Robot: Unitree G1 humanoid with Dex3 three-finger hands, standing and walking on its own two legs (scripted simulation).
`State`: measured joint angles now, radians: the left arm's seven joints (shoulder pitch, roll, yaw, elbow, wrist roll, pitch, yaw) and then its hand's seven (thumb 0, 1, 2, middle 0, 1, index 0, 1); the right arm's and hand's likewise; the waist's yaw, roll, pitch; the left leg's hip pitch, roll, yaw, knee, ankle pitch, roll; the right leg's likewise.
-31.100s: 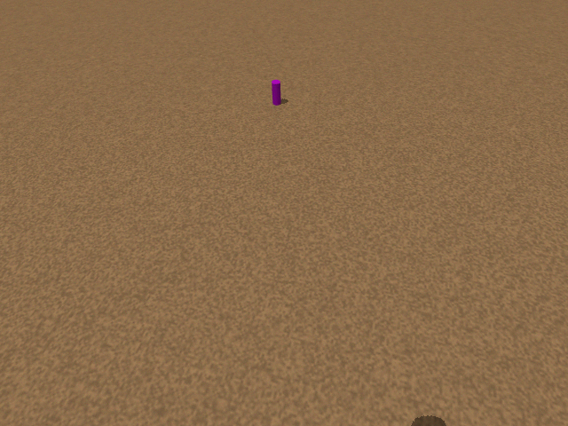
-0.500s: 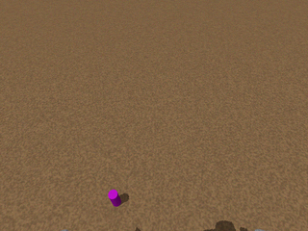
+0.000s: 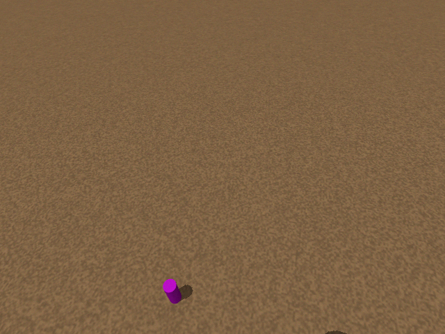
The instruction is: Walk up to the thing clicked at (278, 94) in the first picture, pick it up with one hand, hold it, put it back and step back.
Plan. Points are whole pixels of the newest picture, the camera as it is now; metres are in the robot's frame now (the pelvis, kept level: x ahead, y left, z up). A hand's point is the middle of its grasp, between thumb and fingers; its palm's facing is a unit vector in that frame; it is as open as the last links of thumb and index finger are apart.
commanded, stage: stand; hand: left
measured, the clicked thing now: (172, 291) +0.42 +0.25 -0.70
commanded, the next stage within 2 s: step back in 1.36 s
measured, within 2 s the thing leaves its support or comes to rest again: neither
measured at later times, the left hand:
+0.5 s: hand out of the picture +0.07 +0.24 -0.16, palm faces -0.02 -0.94 -0.35, open 7.4 cm
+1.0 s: hand out of the picture +0.11 +0.24 -0.15, palm faces -0.01 -0.94 -0.35, open 7.4 cm
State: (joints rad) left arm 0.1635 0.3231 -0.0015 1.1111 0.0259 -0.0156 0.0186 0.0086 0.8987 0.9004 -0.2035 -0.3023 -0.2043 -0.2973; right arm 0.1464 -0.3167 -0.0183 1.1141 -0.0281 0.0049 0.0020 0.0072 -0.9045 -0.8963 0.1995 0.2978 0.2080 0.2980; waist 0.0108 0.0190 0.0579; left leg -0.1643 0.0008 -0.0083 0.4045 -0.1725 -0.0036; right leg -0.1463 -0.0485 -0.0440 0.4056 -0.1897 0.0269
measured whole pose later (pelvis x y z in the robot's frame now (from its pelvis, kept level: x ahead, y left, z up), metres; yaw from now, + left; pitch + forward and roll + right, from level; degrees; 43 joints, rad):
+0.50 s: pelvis +0.01 -0.01 +0.00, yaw +0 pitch -3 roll +0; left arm 0.12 0.32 0.00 1.16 0.02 -0.02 0.01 0.01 0.90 0.90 -0.20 -0.30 -0.20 -0.30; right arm 0.13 -0.33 -0.01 1.16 -0.02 0.00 0.00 0.01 -0.91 -0.90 0.20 0.30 0.21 0.30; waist 0.01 0.02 0.06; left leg -0.14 0.01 -0.01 0.36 -0.16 -0.01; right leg -0.13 -0.03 -0.04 0.35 -0.18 0.02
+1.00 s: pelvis +0.03 -0.01 +0.01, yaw -1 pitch -2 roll +0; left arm 0.10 0.32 0.01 1.16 0.01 -0.02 0.01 0.01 0.90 0.90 -0.20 -0.30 -0.20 -0.30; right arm 0.09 -0.34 0.00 1.15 -0.02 -0.01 0.00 0.01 -0.91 -0.90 0.20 0.30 0.21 0.30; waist 0.00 0.02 0.05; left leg -0.11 0.02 0.00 0.32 -0.17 -0.02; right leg -0.10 -0.03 -0.04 0.32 -0.19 0.02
